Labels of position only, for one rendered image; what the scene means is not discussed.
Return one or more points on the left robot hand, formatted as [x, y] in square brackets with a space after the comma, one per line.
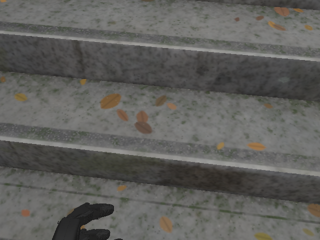
[69, 228]

